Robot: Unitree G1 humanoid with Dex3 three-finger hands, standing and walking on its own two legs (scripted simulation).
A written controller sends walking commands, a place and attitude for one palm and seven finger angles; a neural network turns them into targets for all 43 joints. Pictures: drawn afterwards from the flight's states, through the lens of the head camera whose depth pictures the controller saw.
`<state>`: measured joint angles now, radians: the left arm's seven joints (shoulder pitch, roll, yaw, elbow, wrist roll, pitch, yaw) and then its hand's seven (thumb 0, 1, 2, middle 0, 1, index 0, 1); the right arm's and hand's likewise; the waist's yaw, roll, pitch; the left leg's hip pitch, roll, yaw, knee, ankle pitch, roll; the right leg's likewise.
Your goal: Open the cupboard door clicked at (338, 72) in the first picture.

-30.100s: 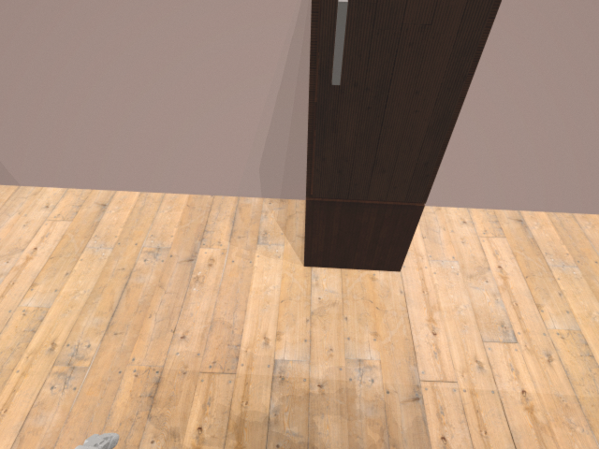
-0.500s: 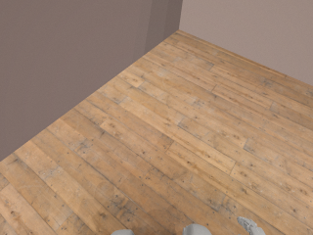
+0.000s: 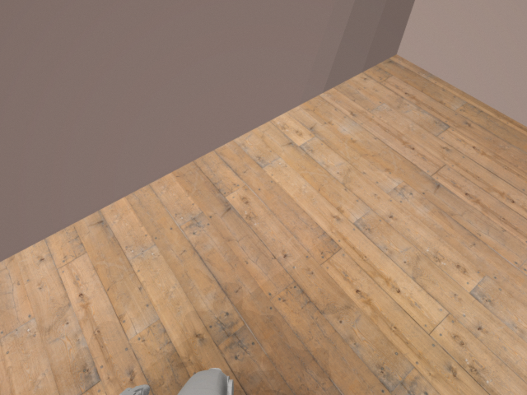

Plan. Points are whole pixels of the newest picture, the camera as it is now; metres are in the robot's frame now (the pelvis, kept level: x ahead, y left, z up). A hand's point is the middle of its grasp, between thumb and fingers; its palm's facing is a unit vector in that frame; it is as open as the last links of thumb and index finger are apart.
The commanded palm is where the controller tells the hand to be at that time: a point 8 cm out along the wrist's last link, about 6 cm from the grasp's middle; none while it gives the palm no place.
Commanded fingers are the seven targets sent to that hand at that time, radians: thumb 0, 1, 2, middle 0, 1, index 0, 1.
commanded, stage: turn to face it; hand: left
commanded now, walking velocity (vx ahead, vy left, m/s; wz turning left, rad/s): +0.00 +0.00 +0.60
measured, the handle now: out of the picture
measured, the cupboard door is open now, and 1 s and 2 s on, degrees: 44 44 44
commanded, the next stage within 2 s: none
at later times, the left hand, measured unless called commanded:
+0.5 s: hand out of the picture +0.07 +0.23 -0.16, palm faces +0.28 -0.91 -0.29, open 7.4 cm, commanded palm none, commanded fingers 0.00 0.90 0.90 -0.20 -0.30 -0.20 -0.30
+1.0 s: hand out of the picture -0.08 +0.20 -0.19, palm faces +0.61 -0.74 -0.28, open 7.3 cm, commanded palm none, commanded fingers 0.00 0.90 0.90 -0.20 -0.30 -0.20 -0.30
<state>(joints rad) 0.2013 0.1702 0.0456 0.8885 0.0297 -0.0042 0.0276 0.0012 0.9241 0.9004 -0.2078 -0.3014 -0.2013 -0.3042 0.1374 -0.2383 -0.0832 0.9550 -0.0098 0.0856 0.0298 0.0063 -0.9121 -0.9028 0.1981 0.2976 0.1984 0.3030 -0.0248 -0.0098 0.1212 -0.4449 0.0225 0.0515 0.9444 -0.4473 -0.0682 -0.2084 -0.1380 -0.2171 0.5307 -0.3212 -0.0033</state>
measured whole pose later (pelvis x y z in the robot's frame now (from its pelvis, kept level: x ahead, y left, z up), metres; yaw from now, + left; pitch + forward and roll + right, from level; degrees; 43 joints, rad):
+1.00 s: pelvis +0.02 +0.00 -0.02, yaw +36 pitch +0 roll +1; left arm 0.23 0.25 0.08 0.94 0.02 0.06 0.02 0.01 0.91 0.90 -0.20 -0.30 -0.20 -0.30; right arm 0.09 -0.23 -0.07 0.90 -0.02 0.03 0.02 0.00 -0.91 -0.90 0.20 0.30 0.20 0.30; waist 0.01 -0.05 0.11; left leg -0.33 -0.01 0.07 0.64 -0.30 0.03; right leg -0.40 -0.15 -0.12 1.03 -0.56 0.07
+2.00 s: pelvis +0.04 -0.01 +0.00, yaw +70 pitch +1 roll +0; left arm 0.16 0.23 0.07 0.91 0.02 0.04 0.01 0.01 0.91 0.90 -0.20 -0.30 -0.19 -0.30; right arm 0.16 -0.21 -0.05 0.93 -0.03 0.03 0.00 0.00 -0.91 -0.90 0.20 0.30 0.20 0.30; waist 0.00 0.00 0.08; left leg -0.27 -0.02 -0.02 0.49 -0.24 0.02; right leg -0.42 -0.08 -0.03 0.88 -0.43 0.08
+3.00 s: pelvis +0.05 +0.13 -0.02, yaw +84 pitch +0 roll +2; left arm 0.12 0.14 0.05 0.98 0.03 -0.03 -0.02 0.01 0.91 0.90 -0.20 -0.30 -0.19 -0.30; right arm 0.46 -0.14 -0.02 1.15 -0.02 -0.04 -0.02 0.00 -0.91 -0.90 0.20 0.30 0.20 0.30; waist -0.04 0.02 0.07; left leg 0.00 -0.06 0.08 0.44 -0.43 0.04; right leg -0.39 -0.07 -0.11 0.61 -0.22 -0.02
